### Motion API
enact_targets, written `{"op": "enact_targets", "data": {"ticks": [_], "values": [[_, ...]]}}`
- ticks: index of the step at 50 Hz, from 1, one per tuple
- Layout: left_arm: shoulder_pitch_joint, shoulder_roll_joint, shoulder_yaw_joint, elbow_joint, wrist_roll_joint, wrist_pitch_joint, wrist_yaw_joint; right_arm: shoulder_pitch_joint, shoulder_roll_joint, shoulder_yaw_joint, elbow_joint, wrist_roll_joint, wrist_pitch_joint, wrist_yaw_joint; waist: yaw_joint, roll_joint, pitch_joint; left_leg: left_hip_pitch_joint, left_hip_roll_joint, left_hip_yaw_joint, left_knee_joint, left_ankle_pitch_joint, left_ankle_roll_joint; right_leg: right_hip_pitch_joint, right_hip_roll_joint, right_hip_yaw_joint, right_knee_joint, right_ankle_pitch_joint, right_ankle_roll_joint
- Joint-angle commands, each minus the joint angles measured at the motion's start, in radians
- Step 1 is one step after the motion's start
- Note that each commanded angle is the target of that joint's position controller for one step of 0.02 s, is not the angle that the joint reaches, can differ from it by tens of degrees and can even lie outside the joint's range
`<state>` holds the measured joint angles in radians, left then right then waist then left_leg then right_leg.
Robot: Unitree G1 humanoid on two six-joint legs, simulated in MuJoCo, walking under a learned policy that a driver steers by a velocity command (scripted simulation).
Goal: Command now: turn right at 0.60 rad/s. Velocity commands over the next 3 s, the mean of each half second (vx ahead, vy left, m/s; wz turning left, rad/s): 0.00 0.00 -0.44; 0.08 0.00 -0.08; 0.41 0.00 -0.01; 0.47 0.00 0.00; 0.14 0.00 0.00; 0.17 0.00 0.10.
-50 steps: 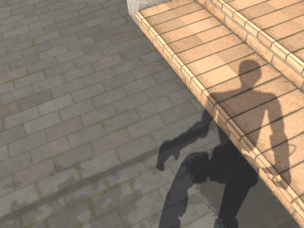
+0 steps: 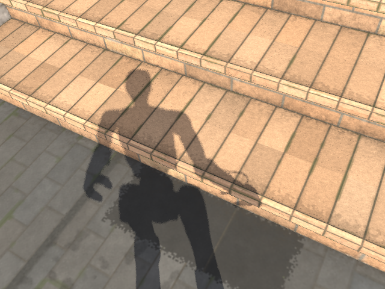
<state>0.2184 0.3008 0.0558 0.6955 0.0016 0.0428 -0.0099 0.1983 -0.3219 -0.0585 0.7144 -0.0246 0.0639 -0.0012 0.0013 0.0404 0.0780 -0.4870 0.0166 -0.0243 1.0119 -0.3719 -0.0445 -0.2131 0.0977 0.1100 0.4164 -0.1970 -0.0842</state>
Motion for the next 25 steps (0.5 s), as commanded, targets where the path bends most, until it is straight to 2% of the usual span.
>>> {"op": "enact_targets", "data": {"ticks": [1,5,10,12,14,15,16,17,18,19,20,22,25], "values": [[0.043,0.167,0.048,-0.041,0.005,-0.011,0.006,-0.032,-0.077,-0.018,-0.072,-0.001,-0.005,-0.007,0.029,-0.159,-0.092,-0.106,-0.004,-0.018,-0.050,0.000,-0.005,0.155,-0.248,0.283,-0.098,0.256,-0.140],[0.065,0.183,0.055,-0.032,0.013,-0.011,0.006,-0.061,-0.075,-0.014,-0.083,0.004,-0.011,-0.013,0.040,-0.153,-0.091,-0.074,-0.024,-0.034,-0.137,-0.020,0.004,0.133,-0.245,0.355,-0.082,0.216,-0.152],[0.045,0.192,0.061,-0.027,0.019,-0.009,0.001,-0.068,-0.075,-0.005,-0.095,0.016,-0.025,-0.021,0.031,-0.155,-0.110,0.048,-0.066,-0.046,-0.249,-0.043,0.029,0.084,-0.225,0.428,-0.041,0.316,-0.140],[0.018,0.183,0.058,-0.024,0.018,-0.008,-0.001,-0.031,-0.076,-0.002,-0.086,0.023,-0.032,-0.026,0.013,-0.168,-0.124,0.133,-0.073,-0.040,-0.333,-0.040,0.043,0.068,-0.215,0.436,-0.022,0.374,-0.118],[-0.019,0.164,0.050,-0.019,0.008,-0.005,0.004,0.032,-0.062,0.003,-0.065,0.021,-0.041,-0.036,-0.031,-0.157,-0.126,0.291,-0.074,-0.027,-0.544,0.076,0.058,0.005,-0.174,0.419,0.012,0.335,-0.062],[-0.020,0.140,0.041,-0.015,-0.001,-0.006,0.010,0.049,-0.070,0.002,-0.058,0.012,-0.048,-0.044,-0.041,-0.123,-0.124,0.391,-0.031,-0.056,-0.672,0.160,0.070,-0.060,-0.135,0.389,0.047,0.205,-0.014],[0.034,0.073,0.022,-0.015,-0.002,-0.010,0.012,0.019,-0.126,-0.002,-0.074,-0.003,-0.054,-0.053,-0.003,0.066,-0.137,0.463,0.176,-0.275,-0.781,0.113,0.115,-0.149,-0.042,0.267,0.202,-0.099,0.045],[0.060,0.097,0.029,-0.019,0.007,-0.010,0.021,-0.042,-0.209,-0.016,-0.098,-0.002,-0.050,-0.044,0.013,0.175,-0.092,0.397,0.344,-0.495,-0.801,0.235,0.227,-0.268,0.122,0.083,0.347,-0.366,0.067],[0.049,0.158,0.044,-0.006,0.032,-0.007,0.024,0.008,-0.177,-0.016,-0.073,0.004,-0.048,-0.033,-0.002,0.110,-0.093,0.316,0.365,-0.484,-0.772,0.294,0.299,-0.219,0.055,0.080,0.502,-0.384,0.077],[0.046,0.153,0.045,0.010,0.026,-0.005,0.019,-0.025,-0.112,0.004,-0.070,0.013,-0.052,-0.024,0.020,0.065,-0.063,0.281,0.306,-0.404,-0.765,0.306,0.290,-0.203,0.039,0.091,0.553,-0.330,0.081],[0.053,0.137,0.042,0.031,0.019,-0.002,0.013,-0.069,-0.079,0.012,-0.072,0.011,-0.055,-0.020,0.034,0.057,-0.041,0.259,0.238,-0.308,-0.757,0.316,0.257,-0.186,0.031,0.086,0.585,-0.272,0.093],[0.065,0.116,0.034,0.051,0.016,0.005,-0.002,-0.078,-0.070,0.017,-0.063,0.008,-0.062,-0.026,0.033,0.109,-0.061,0.311,0.172,-0.218,-0.734,0.429,0.230,-0.188,0.036,0.062,0.591,-0.232,0.113],[0.015,0.083,0.015,0.063,0.009,0.011,-0.003,-0.016,-0.070,0.019,-0.022,0.010,-0.067,-0.024,-0.002,0.094,-0.080,0.395,0.164,-0.185,-0.700,0.515,0.234,-0.172,0.014,0.030,0.449,-0.240,0.131]]}}
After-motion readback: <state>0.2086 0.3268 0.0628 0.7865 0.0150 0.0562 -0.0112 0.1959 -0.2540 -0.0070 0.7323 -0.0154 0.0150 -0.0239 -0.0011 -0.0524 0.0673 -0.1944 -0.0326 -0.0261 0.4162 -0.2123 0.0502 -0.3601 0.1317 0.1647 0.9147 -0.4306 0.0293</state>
